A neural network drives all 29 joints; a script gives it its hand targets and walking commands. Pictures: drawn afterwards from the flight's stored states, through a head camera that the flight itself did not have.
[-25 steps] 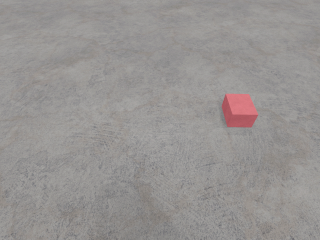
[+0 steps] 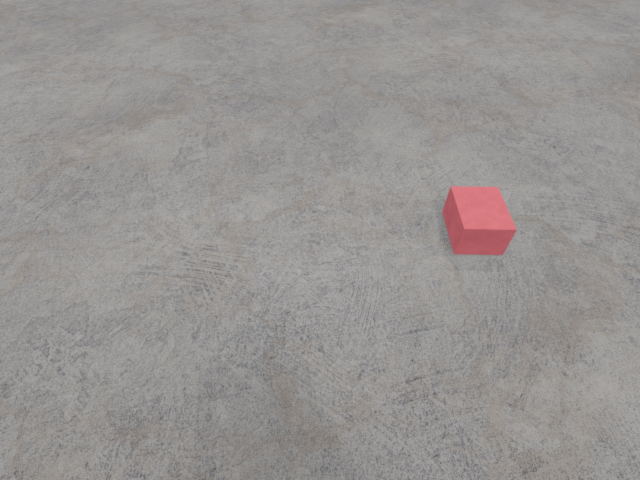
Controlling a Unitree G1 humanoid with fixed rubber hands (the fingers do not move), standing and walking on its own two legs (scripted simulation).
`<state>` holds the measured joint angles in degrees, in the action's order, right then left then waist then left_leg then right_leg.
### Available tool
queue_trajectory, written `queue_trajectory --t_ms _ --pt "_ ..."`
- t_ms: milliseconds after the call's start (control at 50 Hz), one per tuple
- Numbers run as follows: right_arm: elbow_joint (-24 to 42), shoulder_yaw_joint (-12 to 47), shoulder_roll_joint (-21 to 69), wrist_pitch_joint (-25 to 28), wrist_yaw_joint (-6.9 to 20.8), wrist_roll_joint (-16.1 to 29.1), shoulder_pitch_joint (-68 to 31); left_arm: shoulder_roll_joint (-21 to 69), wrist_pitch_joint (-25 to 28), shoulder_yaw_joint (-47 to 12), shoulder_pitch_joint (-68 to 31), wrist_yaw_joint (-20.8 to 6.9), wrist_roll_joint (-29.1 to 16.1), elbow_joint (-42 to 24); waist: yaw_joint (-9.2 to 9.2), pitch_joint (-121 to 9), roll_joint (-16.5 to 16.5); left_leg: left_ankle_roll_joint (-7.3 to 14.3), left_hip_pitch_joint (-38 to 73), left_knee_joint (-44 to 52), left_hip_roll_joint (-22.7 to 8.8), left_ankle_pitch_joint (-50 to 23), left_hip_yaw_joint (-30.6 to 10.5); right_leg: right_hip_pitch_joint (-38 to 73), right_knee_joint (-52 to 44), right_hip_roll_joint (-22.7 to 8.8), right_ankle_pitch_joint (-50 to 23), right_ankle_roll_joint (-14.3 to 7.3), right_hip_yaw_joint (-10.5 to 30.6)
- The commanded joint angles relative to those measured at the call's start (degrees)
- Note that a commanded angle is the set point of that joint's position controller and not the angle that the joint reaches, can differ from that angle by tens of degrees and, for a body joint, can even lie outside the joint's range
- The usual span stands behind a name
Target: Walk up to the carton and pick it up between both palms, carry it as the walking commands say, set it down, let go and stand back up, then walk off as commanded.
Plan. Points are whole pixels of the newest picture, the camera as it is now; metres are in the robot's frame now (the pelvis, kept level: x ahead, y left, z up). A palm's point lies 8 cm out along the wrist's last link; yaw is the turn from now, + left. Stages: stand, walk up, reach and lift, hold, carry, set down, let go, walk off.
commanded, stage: stand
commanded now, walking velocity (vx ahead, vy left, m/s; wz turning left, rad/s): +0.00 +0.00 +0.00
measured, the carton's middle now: (476, 220) +1.20 -0.70 -0.70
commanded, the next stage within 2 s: none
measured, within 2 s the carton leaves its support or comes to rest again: neither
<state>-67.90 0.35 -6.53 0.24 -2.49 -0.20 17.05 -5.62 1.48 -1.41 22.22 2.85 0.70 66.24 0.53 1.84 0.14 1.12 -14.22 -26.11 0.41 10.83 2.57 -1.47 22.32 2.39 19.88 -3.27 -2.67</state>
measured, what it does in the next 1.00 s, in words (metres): stands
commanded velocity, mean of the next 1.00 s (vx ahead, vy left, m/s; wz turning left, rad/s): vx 0.00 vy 0.00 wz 0.00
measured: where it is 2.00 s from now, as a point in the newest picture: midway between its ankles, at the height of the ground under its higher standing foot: outside the picture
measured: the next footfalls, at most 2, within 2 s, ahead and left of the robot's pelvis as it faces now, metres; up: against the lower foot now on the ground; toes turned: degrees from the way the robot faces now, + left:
none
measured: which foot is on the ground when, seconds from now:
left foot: down 0.00-1.00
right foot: down 0.00-1.00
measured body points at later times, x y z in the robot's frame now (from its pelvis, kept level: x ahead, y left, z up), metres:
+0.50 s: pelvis +0.01 +0.00 +0.00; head +0.02 +0.00 +0.45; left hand -0.06 +0.19 -0.16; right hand -0.03 -0.21 -0.17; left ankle +0.03 +0.11 -0.74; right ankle -0.08 -0.08 -0.74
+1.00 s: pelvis -0.01 +0.01 +0.00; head +0.00 +0.01 +0.45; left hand +0.02 +0.30 -0.14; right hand +0.06 -0.28 -0.13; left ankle +0.03 +0.11 -0.74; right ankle -0.08 -0.08 -0.74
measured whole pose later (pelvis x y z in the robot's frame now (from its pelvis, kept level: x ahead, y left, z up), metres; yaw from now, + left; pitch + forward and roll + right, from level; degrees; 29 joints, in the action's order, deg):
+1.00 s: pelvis -0.01 +0.01 +0.00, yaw +0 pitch -3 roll +0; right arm -58.9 -2.1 -17.5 1.2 -1.5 -1.1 10.6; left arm -17.5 1.9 2.1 16.5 2.3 1.0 57.5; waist 0.1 4.2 0.3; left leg 1.8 -13.3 -26.8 0.5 10.7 3.0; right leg -0.9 23.4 2.1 19.9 -2.5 -2.3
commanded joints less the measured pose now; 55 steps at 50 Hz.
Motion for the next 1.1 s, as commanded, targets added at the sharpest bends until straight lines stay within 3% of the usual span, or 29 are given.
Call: queue_trajectory --t_ms 0,500,800,880,1080 --pt "-0.2 -0.4 -3.4 0.0 -0.2 0.0 4.7 -3.6 0.0 0.4 6.7 0.1 0.0 0.5 -0.01 3.4 0.8 1.9 3.9 1.7 -5.7 -11.2 -6.1 -7.0 -4.4 -8.4 -19.9 -0.1 6.1" --pt "-0.3 -0.3 -3.2 0.0 -0.3 0.2 5.2 -3.5 -0.1 0.7 7.6 0.3 0.1 0.2 -0.26 4.1 0.6 2.4 3.8 1.5 -5.9 -10.7 -6.1 -6.9 -5.4 -8.3 -18.1 0.6 5.7" --pt "7.9 -3.3 -13.0 0.8 0.1 -0.9 -0.3 -13.6 0.5 3.8 1.9 0.0 0.7 -7.8 -0.49 3.5 0.5 2.7 5.1 0.8 -6.7 -12.4 -7.2 -7.7 -3.3 -9.3 -14.3 0.1 6.7" --pt "10.2 -3.6 -16.1 1.1 0.6 -1.1 -3.0 -17.1 0.8 4.7 -0.2 -0.1 0.5 -9.4 -0.51 2.5 1.1 3.2 6.0 0.4 -7.1 -13.0 -7.4 -7.4 -3.7 -10.0 -14.6 0.8 7.3" --pt "10.9 -3.0 -21.2 1.7 1.4 -0.3 -8.7 -21.7 0.6 4.4 -5.9 -1.3 -0.2 -10.5 -0.17 1.7 -0.1 3.2 7.4 3.8 -8.1 -11.2 -8.6 -6.0 -5.8 -9.5 -12.3 1.2 7.8"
